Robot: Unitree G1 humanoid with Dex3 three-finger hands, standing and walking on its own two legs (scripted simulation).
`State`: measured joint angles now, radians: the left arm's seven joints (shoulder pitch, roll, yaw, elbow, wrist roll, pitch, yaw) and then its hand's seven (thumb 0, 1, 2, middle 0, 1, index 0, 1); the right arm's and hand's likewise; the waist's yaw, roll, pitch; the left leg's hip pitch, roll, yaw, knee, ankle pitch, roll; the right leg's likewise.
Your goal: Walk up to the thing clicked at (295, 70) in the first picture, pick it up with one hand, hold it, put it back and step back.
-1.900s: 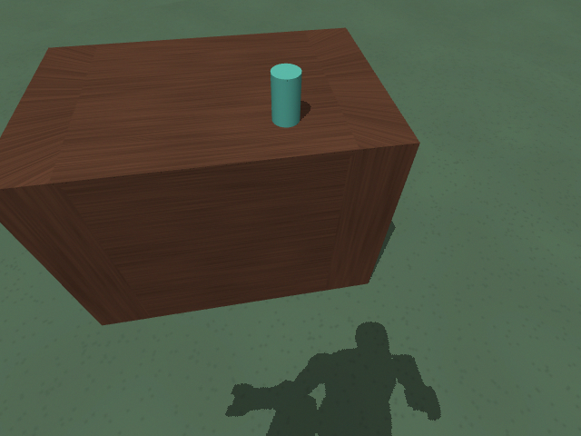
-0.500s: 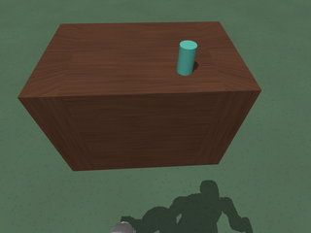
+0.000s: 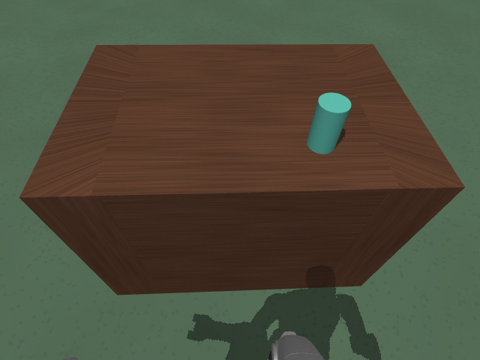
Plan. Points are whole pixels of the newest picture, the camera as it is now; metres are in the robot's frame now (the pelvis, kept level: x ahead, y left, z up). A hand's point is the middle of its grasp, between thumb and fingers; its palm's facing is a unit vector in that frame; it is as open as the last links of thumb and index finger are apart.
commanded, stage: walk up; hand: right
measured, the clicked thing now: (327, 124) +0.61 -0.22 -0.01
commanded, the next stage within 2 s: none
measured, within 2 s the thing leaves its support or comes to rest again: neither
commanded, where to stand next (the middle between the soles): +0.15 -0.01 m, yaw +1 degrees
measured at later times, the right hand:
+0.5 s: hand (382, 321) +0.20 -0.28 -0.16, palm faces -0.11 +0.90 -0.41, open 7.4 cm
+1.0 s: hand (378, 322) +0.20 -0.28 -0.16, palm faces -0.06 +0.94 -0.33, open 7.4 cm
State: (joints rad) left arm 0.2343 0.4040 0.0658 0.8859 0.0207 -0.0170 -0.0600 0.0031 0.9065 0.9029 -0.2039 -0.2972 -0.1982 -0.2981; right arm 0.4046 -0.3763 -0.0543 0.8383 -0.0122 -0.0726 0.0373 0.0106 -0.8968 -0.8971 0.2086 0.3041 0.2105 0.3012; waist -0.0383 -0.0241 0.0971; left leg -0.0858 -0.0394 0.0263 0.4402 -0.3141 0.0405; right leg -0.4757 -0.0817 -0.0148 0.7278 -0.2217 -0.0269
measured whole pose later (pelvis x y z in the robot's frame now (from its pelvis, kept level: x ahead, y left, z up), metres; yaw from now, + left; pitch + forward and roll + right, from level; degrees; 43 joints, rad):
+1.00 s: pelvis +0.08 -0.03 -0.01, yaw +2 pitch -4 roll -1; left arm 0.23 0.38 0.01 1.03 0.01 -0.02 0.00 0.00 0.90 0.90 -0.21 -0.30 -0.20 -0.30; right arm 0.12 -0.38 -0.03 0.98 -0.01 0.02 0.02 0.01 -0.90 -0.90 0.20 0.30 0.21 0.30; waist 0.02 0.05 0.08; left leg -0.35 0.03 -0.01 0.60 -0.18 0.00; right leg -0.16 -0.02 0.00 0.61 -0.38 0.03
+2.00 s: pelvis +0.12 -0.03 +0.01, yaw +1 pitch -2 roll -1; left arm 0.12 0.36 0.00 1.13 0.01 -0.02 0.01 0.00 0.91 0.90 -0.20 -0.30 -0.20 -0.30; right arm 0.07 -0.35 -0.03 1.13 -0.01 0.02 0.02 0.01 -0.90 -0.90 0.20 0.30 0.21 0.30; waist 0.00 0.02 0.07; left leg -0.24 0.03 0.00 0.38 -0.11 -0.01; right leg -0.03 -0.03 0.01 0.35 -0.28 0.04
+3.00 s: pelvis +0.13 -0.03 +0.01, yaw +1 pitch -3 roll +0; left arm 0.15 0.36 0.01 1.09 0.01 0.00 0.00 0.00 0.91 0.90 -0.20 -0.30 -0.20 -0.30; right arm 0.08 -0.35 -0.01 1.13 -0.01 0.00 0.01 0.01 -0.90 -0.90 0.20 0.30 0.21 0.30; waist 0.00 0.00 0.06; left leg -0.22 0.03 0.01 0.38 -0.12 -0.02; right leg 0.00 -0.02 0.02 0.33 -0.28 0.03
